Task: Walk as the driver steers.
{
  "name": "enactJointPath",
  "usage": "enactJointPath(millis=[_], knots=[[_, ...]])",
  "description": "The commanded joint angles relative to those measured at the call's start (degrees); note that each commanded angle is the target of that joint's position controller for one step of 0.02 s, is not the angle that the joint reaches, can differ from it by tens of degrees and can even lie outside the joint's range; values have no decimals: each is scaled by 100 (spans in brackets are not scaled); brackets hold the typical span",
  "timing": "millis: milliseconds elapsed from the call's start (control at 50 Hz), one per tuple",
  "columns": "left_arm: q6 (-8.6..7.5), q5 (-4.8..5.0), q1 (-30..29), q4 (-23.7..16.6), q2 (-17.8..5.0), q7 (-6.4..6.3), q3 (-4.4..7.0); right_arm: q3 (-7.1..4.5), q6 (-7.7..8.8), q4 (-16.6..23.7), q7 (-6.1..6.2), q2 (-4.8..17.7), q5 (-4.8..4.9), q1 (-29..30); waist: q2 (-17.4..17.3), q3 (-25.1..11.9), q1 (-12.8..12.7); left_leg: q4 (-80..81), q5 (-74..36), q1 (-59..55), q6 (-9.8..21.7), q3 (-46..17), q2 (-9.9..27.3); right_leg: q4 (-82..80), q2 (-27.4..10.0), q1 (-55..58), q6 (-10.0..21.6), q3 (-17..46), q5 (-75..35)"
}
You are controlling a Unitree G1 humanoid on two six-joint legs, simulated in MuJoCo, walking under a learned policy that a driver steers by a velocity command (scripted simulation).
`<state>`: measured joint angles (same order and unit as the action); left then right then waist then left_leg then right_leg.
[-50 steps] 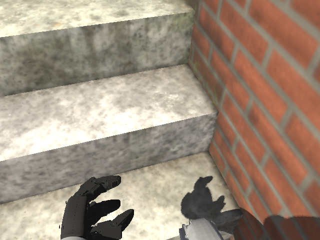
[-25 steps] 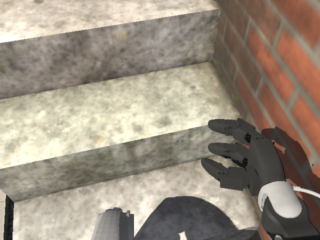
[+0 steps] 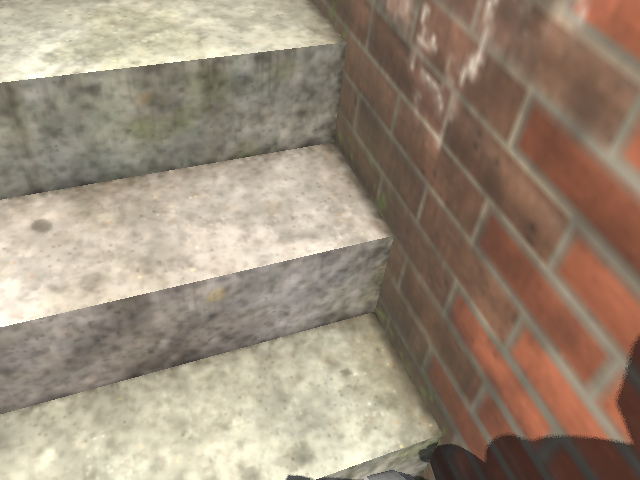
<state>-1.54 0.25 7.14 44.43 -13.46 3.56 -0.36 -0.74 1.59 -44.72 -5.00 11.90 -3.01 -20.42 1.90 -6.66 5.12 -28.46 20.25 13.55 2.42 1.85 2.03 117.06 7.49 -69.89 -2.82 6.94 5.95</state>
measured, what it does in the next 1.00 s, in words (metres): climbs: right foot, then left foot 0.19 m higher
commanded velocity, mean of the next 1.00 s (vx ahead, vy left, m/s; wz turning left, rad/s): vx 0.12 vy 0.00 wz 0.00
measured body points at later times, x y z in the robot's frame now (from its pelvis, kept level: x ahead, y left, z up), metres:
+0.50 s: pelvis +0.05 +0.03 +0.01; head +0.09 +0.02 +0.46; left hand +0.10 +0.32 -0.11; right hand +0.33 -0.14 -0.02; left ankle +0.12 +0.19 -0.54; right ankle +0.02 -0.15 -0.74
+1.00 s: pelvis +0.08 +0.08 +0.02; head +0.10 +0.08 +0.47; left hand +0.09 +0.35 -0.11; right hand +0.33 -0.08 -0.02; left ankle +0.12 +0.19 -0.54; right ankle +0.03 -0.11 -0.74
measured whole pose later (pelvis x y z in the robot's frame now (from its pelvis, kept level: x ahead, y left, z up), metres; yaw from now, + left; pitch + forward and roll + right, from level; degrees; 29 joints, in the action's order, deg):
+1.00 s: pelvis +0.08 +0.08 +0.02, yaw +0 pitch +7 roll +3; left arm 2.1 -1.2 24.0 46.7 -16.5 4.8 1.4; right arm 6.5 -1.8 -26.5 -3.9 8.1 0.4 -1.1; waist 3.6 -5.1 0.8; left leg -89.2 46.2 54.9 5.1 1.6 -7.2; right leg 8.2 -13.8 -7.8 4.7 -9.2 5.8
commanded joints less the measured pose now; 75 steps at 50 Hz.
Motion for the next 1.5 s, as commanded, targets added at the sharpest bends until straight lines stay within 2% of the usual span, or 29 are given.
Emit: enactJointPath(millis=[20,100,120,140,200,260,360,420,440,500,560,620,640,660,780,880,940,960,980,1000,1040,1060,1100,1180,1280,1360,1400,1440,1500], knots=[[-58,-63,-135,-333,-297,133,94,-126,139,567,108,782,61,317,-776,-153,-519,180,-5743,-707,780,-236,922,-1360,-583,570,-315,-584,-190],[499,-266,-1141,-816,173,323,-55,-490,253,300,251,1275,508,51,-1304,45,-908,29,-8255,-846,911,-386,791,-7262,-587,2507,-149,-1788,686],[238,476,-295,-757,-411,-577,115,-126,-123,402,413,503,881,865,-2830,-230,-752,-712,-10186,-2263,724,-20,545,-7725,-192,3374,3,-2096,1802],[-73,560,424,-736,-806,-754,178,-68,-103,315,487,653,1119,1033,-2630,-612,-1082,-1969,-9534,-3112,499,171,397,-9829,-600,3830,233,-1688,-450],[45,-363,1612,161,-1090,-838,116,29,376,444,942,-444,387,1290,1202,-360,-916,-10150,2326,4214,-526,-292,-1198,-8387,-3029,8917,1626,499,-12083],[533,-338,1745,211,-1403,-1115,503,-42,392,1887,906,177,648,2931,624,-456,-1039,-10997,2014,7782,-800,-910,-363,-9109,-3273,9748,1852,646,-5870],[374,-43,-136,-780,-1325,-1100,214,-62,-624,2694,681,380,850,3001,627,347,190,-9092,107,5059,-674,-926,153,-10723,-2332,4576,736,-1322,-1774],[381,390,264,-1243,-2129,-937,641,125,-594,2577,629,74,807,3060,799,-444,-189,-6427,1293,2164,-272,412,-70,-11508,-2059,4881,821,-1750,-3837],[-90,-664,1132,532,-1041,607,107,897,-931,3135,-59,-1023,248,2785,1578,-722,512,-7513,2401,3199,167,-17,-358,-10588,-2582,3761,1591,-637,-4117],[-258,-19,1250,36,-1065,1132,246,382,-823,1213,-215,485,203,581,686,-1015,-543,-4849,936,3763,169,-436,-240,-9508,-2140,6637,1328,-1119,-1989],[-194,-122,1562,-366,-635,763,91,255,-344,1544,-104,933,727,1928,-1037,-83,-936,-2453,3742,3652,1038,-2555,236,-9140,-1180,5279,37,-1291,1006],[-144,-72,1375,-379,-693,714,55,409,-50,1163,-24,946,737,2092,-1563,272,-837,-2335,5307,3709,816,-2754,154,-9443,-1147,4938,-181,-970,1010],[453,-143,2136,-124,-1338,-294,636,376,-229,1392,585,342,206,2612,-1421,576,-1175,-2253,1031,3747,878,-3149,442,-9667,-1711,6043,647,-1542,-2132],[530,-306,2263,-141,-1563,-659,615,345,-287,1381,768,412,242,1943,-1232,-362,-787,-3110,32,3222,586,-2740,165,-9310,-1676,6666,823,-1630,-2913],[605,-258,2150,-766,-578,-806,388,459,-392,1863,826,41,290,2294,-790,-156,-994,-4474,710,3518,57,-1905,1,-10297,-1947,6379,956,-1541,-952],[586,279,1751,-747,-1469,-915,660,524,5,2291,272,-362,657,2235,992,315,81,-6265,3103,4216,-82,-119,-334,-11804,-3097,6462,1468,-881,191],[541,164,1174,-1033,-1271,-1012,493,338,-90,2174,267,96,525,1883,375,288,326,-4876,3089,2172,455,-582,-908,-11274,-2364,5447,1363,-2007,-2837],[247,-702,1181,313,-1293,878,141,786,-478,2534,-95,413,610,1784,1576,-91,237,-5157,4737,3596,657,-1612,-1070,-10948,-2618,4680,1981,-1407,-2842],[158,-714,790,68,-679,1190,126,473,-608,2067,-137,785,474,1832,964,66,87,-4849,3637,3844,861,-1447,-890,-10650,-2568,4958,2015,-1522,-1538],[-252,307,326,-475,-1431,-17,662,80,-391,1127,308,604,-323,-537,148,-982,429,-3755,2365,1148,1167,-517,-821,-10133,-2022,5460,1612,-2072,-1183],[-372,255,-193,-889,-1286,-297,539,-297,-393,1096,813,1339,-370,-1051,-2475,-178,976,-380,6372,1100,1785,-4675,-41,-7032,-1297,3338,1553,-1470,378],[-346,-326,-1663,-1621,-738,-187,416,-382,-426,1135,934,1439,-122,-590,-3033,622,1162,1306,6641,1202,1867,-6297,139,-5016,-1219,1890,1580,41,613],[-406,-785,-1570,-2099,125,-33,246,-394,-262,1276,1048,1032,119,718,-2016,643,310,1356,5343,1491,1798,-7116,343,-1947,-784,1080,1225,742,210],[-453,-509,-1173,-2086,379,-491,60,-298,102,-57,751,-19,44,161,-667,918,-154,-133,2226,1667,1488,-4806,292,62,-751,709,729,630,1017],[-450,-228,-1506,-2559,209,-677,-2,-453,336,-85,958,555,-10,127,205,860,-417,299,-81,981,1326,-3324,461,-1657,-1258,828,471,421,1529],[-454,655,1617,-1369,18,-800,140,-503,309,69,1022,741,419,900,-449,-404,-1839,-567,-3905,2795,1020,-1296,-593,-7796,-1366,7638,471,-1294,-656],[-446,203,3136,-589,-638,-839,406,-540,404,365,691,193,21,1785,181,-281,-2546,-4991,-100,3404,319,-1345,-1582,-9318,-1693,8232,553,-905,-2017],[-479,-197,1562,-758,-828,-682,413,-338,381,425,521,-683,59,-241,748,-533,-409,-8345,-454,4521,-104,-2093,-1647,-8734,-3031,7735,9,1446,-4917],[-617,144,-3,-943,-660,-836,515,-400,42,566,309,125,-234,415,501,-635,56,-9136,-1610,4643,-221,-1590,-1027,-10094,-3141,6476,150,1760,583]])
